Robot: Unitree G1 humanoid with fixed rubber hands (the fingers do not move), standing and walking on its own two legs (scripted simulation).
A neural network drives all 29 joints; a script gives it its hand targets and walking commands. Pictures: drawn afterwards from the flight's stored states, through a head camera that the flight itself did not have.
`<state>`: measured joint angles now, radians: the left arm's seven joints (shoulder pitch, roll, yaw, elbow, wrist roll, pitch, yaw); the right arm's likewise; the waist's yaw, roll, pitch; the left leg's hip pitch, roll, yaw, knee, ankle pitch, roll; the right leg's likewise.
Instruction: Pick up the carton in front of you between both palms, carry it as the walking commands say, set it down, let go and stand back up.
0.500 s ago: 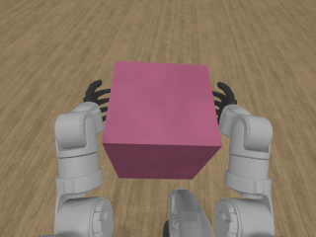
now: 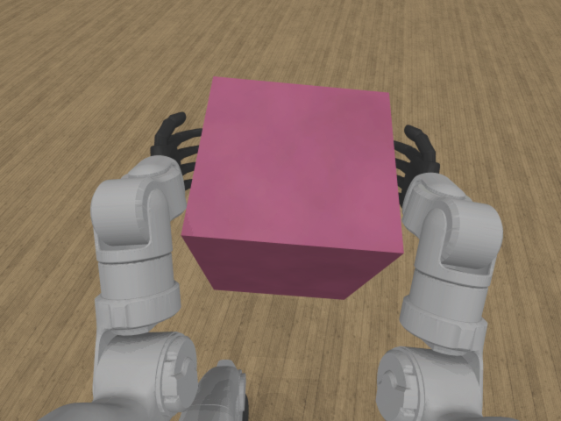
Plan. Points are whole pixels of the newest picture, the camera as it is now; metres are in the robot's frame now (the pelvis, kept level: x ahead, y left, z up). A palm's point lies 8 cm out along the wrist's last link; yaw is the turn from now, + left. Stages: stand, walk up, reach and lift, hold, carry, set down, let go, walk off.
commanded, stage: carry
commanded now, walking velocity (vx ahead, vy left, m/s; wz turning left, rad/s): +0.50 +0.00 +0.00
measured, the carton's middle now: (288, 205) +0.37 +0.01 +0.10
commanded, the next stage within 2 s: none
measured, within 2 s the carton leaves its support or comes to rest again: neither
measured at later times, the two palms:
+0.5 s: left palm (228, 87) +0.66 +0.14 +0.10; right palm (385, 94) +0.64 -0.16 +0.11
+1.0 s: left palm (254, 28) +0.89 +0.11 +0.11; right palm (382, 32) +0.90 -0.19 +0.11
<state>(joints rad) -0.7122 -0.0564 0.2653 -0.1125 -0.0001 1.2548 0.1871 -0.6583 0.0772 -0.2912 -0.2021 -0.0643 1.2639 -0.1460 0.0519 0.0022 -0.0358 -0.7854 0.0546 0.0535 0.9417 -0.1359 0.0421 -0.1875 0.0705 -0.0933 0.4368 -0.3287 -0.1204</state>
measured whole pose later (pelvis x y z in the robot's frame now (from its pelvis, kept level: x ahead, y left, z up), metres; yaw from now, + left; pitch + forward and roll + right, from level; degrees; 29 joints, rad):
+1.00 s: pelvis +0.65 -0.04 +0.01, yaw +0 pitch +4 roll +1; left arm -0.03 -0.13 0.05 -0.48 0.06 1.21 0.13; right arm -0.03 0.13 -0.05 -0.49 -0.08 1.21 -0.11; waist 0.02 0.00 -0.15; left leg -0.57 0.10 0.13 0.62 -0.13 -0.02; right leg -0.03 -0.02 -0.18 0.24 -0.28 -0.03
